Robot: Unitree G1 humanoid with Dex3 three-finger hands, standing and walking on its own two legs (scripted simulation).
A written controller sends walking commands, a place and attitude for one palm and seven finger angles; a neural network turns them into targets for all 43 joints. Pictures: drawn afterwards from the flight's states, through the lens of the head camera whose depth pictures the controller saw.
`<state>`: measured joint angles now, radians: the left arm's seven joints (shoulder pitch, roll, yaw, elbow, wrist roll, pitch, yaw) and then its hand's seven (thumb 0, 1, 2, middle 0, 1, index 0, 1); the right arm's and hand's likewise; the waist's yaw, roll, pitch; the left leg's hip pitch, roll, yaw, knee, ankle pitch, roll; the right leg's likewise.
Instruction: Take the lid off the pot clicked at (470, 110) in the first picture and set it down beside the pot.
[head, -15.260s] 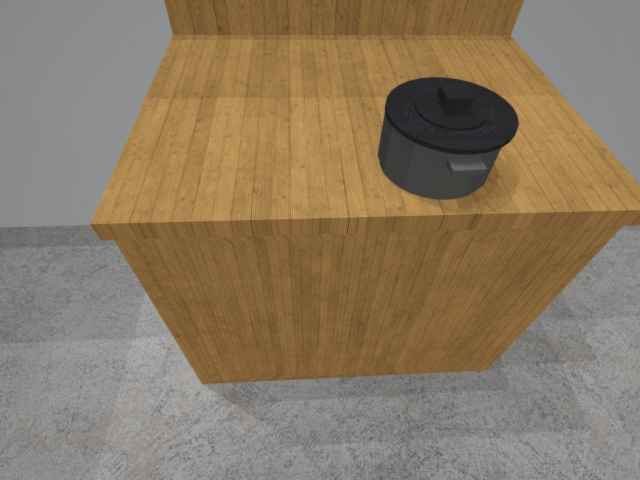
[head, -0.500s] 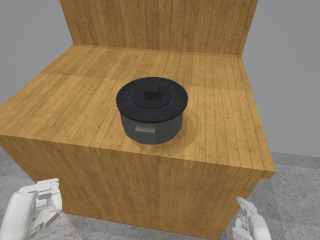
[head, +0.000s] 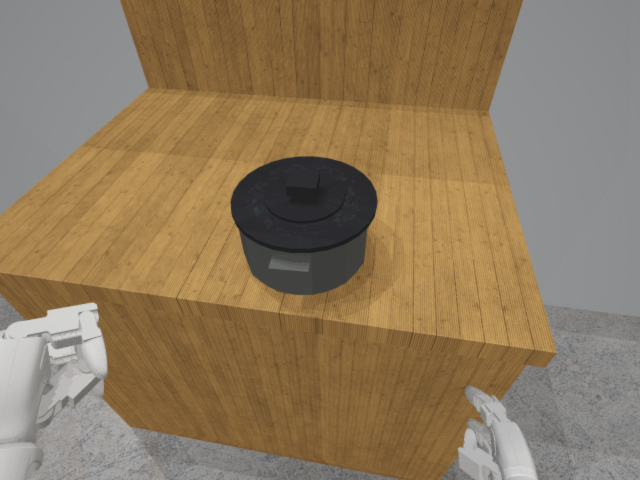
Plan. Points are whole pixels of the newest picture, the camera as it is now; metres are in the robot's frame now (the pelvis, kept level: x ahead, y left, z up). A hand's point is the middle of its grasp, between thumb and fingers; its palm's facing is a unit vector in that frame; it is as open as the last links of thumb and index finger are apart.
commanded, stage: raise the hand higher, near the body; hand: left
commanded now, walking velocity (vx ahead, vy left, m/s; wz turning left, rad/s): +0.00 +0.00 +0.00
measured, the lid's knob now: (303, 183) +0.46 +0.09 +0.15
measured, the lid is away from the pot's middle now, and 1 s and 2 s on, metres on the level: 0.00 0.00 0.00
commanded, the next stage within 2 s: reach forward and open the fingers in 0.02 s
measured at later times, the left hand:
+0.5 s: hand (73, 336) +0.19 +0.27 +0.16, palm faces +0.01 -0.06 -1.00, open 3.1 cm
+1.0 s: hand (78, 280) +0.23 +0.27 +0.19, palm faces -0.08 -0.01 -1.00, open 8.5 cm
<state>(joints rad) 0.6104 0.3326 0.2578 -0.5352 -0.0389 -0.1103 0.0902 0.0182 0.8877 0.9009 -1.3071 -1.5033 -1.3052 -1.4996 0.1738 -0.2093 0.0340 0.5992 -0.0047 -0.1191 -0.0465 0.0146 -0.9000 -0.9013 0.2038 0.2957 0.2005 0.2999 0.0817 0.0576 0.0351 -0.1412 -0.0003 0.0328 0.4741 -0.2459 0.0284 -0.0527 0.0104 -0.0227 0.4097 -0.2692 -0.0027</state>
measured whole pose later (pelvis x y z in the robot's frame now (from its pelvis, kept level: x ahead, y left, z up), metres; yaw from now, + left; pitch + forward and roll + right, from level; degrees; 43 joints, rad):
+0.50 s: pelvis -0.02 +0.00 +0.00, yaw +1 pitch -2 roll -1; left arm 0.36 0.71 0.18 -0.49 0.65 0.13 -0.15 0.01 0.55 1.12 -1.22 -1.12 -1.22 -1.12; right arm 0.07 -0.32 0.02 0.53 0.04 0.16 -0.01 0.01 -0.90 -0.90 0.20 0.30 0.20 0.30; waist 0.09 0.15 -0.01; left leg -0.25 -0.01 0.03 0.50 -0.22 0.04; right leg -0.17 0.00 -0.03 0.47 -0.27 0.01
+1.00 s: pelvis -0.05 +0.01 +0.00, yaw +1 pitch -4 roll -1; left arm -0.17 0.76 0.08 -0.23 0.68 0.07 -0.45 0.00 -0.20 1.58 -0.96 -0.26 -0.96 -0.25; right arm 0.08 -0.29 0.05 0.55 0.05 0.10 -0.01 0.01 -0.90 -0.90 0.20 0.30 0.20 0.30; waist 0.08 0.12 0.07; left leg -0.23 -0.03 0.03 0.44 -0.14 0.06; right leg -0.16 -0.02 -0.03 0.43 -0.20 0.02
